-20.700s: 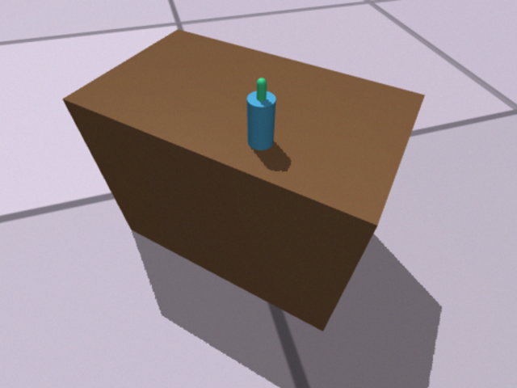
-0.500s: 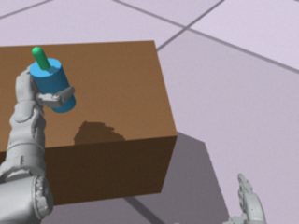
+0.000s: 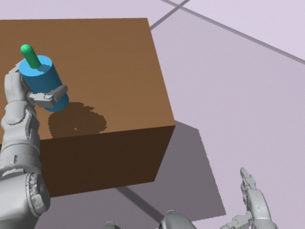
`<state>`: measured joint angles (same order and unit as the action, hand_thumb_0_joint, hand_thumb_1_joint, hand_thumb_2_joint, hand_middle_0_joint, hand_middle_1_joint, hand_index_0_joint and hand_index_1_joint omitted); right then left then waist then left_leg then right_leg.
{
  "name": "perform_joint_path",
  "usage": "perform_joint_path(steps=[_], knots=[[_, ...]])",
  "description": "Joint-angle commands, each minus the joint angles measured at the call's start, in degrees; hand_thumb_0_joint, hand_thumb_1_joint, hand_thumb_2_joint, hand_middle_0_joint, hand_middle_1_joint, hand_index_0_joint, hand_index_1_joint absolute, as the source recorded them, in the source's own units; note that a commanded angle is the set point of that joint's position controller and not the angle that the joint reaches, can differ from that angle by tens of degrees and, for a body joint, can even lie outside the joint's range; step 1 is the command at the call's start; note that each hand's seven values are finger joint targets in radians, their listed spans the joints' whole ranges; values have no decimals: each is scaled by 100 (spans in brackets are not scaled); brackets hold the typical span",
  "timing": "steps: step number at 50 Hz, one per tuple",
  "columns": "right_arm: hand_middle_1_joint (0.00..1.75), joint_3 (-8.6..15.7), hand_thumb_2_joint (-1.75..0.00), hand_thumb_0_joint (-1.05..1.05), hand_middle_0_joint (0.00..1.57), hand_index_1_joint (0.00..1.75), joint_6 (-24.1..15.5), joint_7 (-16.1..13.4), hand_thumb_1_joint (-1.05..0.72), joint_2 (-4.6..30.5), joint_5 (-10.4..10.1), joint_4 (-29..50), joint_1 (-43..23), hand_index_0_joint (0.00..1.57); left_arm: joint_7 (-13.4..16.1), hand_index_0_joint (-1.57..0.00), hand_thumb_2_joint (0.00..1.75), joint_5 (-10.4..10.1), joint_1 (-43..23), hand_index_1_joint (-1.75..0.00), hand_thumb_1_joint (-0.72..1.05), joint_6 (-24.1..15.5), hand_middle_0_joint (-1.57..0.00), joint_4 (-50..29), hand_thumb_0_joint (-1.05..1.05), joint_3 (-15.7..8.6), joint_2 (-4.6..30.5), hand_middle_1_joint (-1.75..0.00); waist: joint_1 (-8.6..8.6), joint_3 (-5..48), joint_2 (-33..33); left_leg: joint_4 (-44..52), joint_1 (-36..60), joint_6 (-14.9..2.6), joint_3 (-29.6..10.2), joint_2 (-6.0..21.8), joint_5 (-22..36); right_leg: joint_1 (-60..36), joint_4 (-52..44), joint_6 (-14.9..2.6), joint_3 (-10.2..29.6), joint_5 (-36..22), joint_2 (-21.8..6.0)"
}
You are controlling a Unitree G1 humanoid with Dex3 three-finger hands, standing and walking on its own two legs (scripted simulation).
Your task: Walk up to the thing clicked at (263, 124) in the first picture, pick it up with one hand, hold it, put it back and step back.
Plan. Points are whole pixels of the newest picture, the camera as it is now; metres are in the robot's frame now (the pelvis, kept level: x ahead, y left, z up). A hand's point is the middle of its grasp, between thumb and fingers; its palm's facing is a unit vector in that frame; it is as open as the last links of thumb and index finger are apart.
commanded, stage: lower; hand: left
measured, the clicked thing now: (43, 78) +0.48 +0.22 +0.11
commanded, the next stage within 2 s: loosen in 0.60 s
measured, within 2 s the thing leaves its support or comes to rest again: rests again in 0.40 s
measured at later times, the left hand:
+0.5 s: hand (50, 92) +0.49 +0.22 +0.05, palm faces +0.19 -0.98 +0.01, open 9.5 cm
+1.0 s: hand (49, 93) +0.49 +0.23 +0.04, palm faces +0.20 -0.98 +0.02, open 10.0 cm
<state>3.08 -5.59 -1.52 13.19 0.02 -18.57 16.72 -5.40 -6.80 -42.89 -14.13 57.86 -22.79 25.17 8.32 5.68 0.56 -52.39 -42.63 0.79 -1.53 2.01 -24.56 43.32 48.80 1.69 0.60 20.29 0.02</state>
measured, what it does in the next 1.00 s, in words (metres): stands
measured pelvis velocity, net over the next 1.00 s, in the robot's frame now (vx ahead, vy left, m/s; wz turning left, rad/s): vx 0.00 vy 0.00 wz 0.00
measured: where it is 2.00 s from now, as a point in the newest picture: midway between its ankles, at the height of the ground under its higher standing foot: outside the picture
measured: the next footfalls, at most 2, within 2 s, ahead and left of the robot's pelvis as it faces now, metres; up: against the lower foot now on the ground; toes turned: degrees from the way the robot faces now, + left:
none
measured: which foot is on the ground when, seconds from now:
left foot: down 0.00-1.00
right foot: down 0.00-1.00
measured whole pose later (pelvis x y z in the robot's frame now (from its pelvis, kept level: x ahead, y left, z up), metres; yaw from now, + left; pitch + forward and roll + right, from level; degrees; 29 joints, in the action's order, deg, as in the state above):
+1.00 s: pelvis +0.00 +0.00 -0.03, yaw +0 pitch +19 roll -2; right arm 1.9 -1.3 1.1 13.9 1.5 -3.9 22.2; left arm -5.4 -5.8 -43.8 -21.0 60.9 -24.8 27.0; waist 10.1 6.8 0.6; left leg -61.3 -52.1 0.5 -2.2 1.9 -28.2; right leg 52.4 57.1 2.0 0.1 23.7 0.0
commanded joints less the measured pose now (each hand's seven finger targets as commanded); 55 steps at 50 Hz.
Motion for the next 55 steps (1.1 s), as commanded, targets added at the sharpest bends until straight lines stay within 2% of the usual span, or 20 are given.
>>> perform_joint_path(steps=[1,5,7,8,9,10,11,13,14,17,20,28,30,35,37,40,45,51,54,55], knots=[[5,348,-5,0,5,5,-286,-27,54,799,31,1108,-59,5,63,-133,126,-53,-2886,-141,27,-683,-132,-1403,0,-118,1562,-140,1,2528,-850,482,1331,-79,34,-26,1838,-849,-338,-285,-206,-1361,58],[5,498,-5,0,5,5,-252,-13,54,980,38,1313,80,5,57,-136,127,-55,-2681,-143,24,-734,-135,-1278,0,-278,1779,-143,-4,2734,-870,362,1334,-69,39,-27,1883,-868,-228,-280,-215,-1404,80],[5,395,-6,0,5,5,-246,20,53,830,32,1454,155,5,10,-136,128,-116,-2995,-144,24,-791,-135,-1620,0,-20,1406,-143,20,3069,-992,324,1491,-74,35,-24,2022,-921,-177,-283,-223,-1522,87],[5,591,-5,0,5,5,-218,-2,53,1024,44,1263,316,5,43,-135,127,-93,-2565,-143,22,-757,-134,-1175,0,-319,1751,-142,46,2792,-874,294,1354,-58,2,-1,2113,-764,-142,-286,-255,-1484,98],[5,442,-5,0,5,5,-198,29,54,893,51,1233,375,5,15,-135,126,-90,-2568,-142,23,-779,-133,-1264,0,-203,1612,-142,30,2682,-975,274,1376,-43,-4,3,2148,-629,-142,-295,-257,-1473,107],[5,240,-5,0,5,5,-235,69,53,705,36,1611,103,5,-37,-135,126,-127,-3070,-142,23,-854,-133,-1857,0,81,1314,-141,12,3229,-1110,213,1604,-53,-1,-5,2305,-789,-105,-285,-249,-1632,103],[5,506,-6,0,5,5,-230,35,53,951,46,1469,271,5,-19,-136,127,-129,-2820,-143,23,-814,-135,-1417,0,-151,1545,-143,79,3061,-947,173,1593,-48,-13,13,2350,-667,-81,-283,-266,-1600,119],[5,283,-6,0,5,5,-223,65,53,758,38,1662,121,5,-11,-135,128,-124,-2588,-143,24,-843,-134,-1273,0,-161,1483,-142,25,2778,-882,205,1314,-31,-18,4,2195,-643,-52,-296,-262,-1477,116],[5,414,-5,0,5,5,-208,55,53,917,56,1697,108,5,-10,-136,128,-126,-2874,-144,23,-920,-134,-1781,0,-78,1516,-143,-16,3186,-1063,159,1496,-28,-26,7,2339,-735,-5,-301,-260,-1606,108],[5,434,-5,0,5,5,-163,58,54,941,83,1835,319,5,15,-135,129,-81,-2594,-143,27,-922,-134,-1378,0,-204,1551,-143,86,3060,-844,72,1400,-35,-34,14,2553,-733,39,-281,-253,-1784,107],[5,419,-5,0,5,5,-108,98,54,906,89,1750,381,5,33,-134,130,-92,-2544,-143,30,-987,-133,-1517,0,-290,1621,-142,-12,2877,-982,88,1330,-3,-61,11,2508,-599,95,-305,-270,-1659,107],[5,400,-6,0,5,5,-34,142,53,877,94,2190,430,5,14,-133,131,-74,-2606,-145,26,-1091,-133,-1619,0,-207,1504,-143,60,3218,-963,-70,1179,-71,3,-35,2405,-826,188,-269,-201,-1850,83],[5,336,-6,0,5,5,-10,143,53,824,111,2121,598,5,40,-135,131,-55,-2407,-146,22,-1079,-134,-1349,0,-324,1599,-144,73,2946,-827,-90,910,-92,22,-50,2218,-808,196,-252,-184,-1790,68],[5,386,-5,0,5,5,42,174,54,917,134,2394,534,5,-6,-132,130,44,-2395,-143,23,-1113,-132,-1134,0,-110,1367,-142,172,2810,-822,-147,930,-85,-3,-51,2181,-491,224,-272,-207,-1673,84],[5,382,-4,0,5,5,81,184,54,892,139,2254,672,5,3,-135,114,75,-2345,-130,19,-1116,-130,-934,0,-288,1601,-131,156,2572,-749,-122,622,-94,23,-80,1816,-468,239,-272,-193,-1446,82],[5,408,-4,0,5,5,109,199,54,901,133,2368,681,5,-42,-123,90,1,-2463,-110,2,-1129,-118,-992,0,-173,1368,-114,176,2652,-834,-78,758,-72,7,-69,1618,-320,221,-289,-221,-1205,104],[5,353,-4,0,5,5,107,178,52,871,124,2522,580,5,-40,-110,55,24,-2558,-88,-29,-1099,-105,-970,0,-286,1578,-92,186,2758,-704,-115,574,-106,23,-86,1491,-463,254,-260,-186,-1205,92],[5,299,-5,0,5,5,125,156,53,832,112,2529,568,5,11,-74,33,33,-2544,-56,-47,-1083,-72,-786,0,-238,1528,-58,146,2688,-776,-44,441,-84,28,-96,1120,-454,255,-273,-194,-865,95],[5,409,-5,0,5,5,115,141,53,981,109,2633,643,5,11,-63,24,15,-2798,-46,-53,-1103,-62,-1229,0,-252,1641,-47,131,3055,-936,-81,699,-63,13,-83,1475,-527,301,-281,-212,-1147,104],[5,356,-5,0,5,5,141,148,52,924,109,2589,657,5,11,-60,23,42,-2482,-43,-52,-1036,-59,-686,0,-259,1525,-43,160,2836,-785,-82,625,-51,-18,-68,1530,-401,320,-290,-241,-1109,126]])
